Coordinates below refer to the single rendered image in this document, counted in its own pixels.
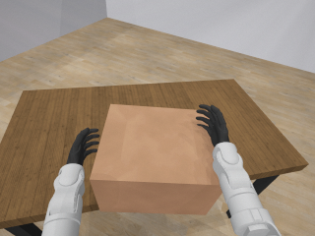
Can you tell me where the left robot forearm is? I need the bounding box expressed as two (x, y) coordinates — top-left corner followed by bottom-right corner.
(41, 163), (85, 236)

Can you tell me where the right robot forearm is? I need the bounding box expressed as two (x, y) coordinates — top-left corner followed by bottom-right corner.
(212, 142), (282, 236)

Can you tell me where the carton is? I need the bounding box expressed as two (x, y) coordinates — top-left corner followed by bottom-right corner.
(90, 104), (222, 215)

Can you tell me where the robot right hand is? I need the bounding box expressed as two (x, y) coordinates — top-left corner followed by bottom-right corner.
(196, 104), (230, 147)

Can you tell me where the robot left hand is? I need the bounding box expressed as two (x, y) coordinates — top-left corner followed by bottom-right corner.
(66, 127), (99, 166)

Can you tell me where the table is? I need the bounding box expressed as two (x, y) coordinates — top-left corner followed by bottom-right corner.
(0, 79), (309, 236)

